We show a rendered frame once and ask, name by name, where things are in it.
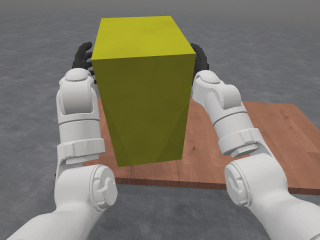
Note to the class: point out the robot right upper arm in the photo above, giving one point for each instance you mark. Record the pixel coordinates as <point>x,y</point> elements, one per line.
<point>258,183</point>

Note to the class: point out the robot right hand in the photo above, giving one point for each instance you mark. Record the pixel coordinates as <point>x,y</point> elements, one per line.
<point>200,60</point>

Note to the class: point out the table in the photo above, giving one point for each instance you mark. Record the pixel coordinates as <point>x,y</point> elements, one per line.
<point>291,137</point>

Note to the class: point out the left robot forearm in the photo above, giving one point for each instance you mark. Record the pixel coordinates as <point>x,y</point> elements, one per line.
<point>78,120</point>

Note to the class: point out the right robot forearm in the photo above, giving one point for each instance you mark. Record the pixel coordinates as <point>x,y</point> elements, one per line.
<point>236,133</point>

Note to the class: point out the robot left upper arm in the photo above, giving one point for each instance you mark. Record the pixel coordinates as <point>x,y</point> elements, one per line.
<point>82,195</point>

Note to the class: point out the carton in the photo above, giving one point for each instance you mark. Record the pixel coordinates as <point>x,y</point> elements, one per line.
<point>144,69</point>

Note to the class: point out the robot left hand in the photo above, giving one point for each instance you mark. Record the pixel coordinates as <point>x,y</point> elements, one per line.
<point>81,57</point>

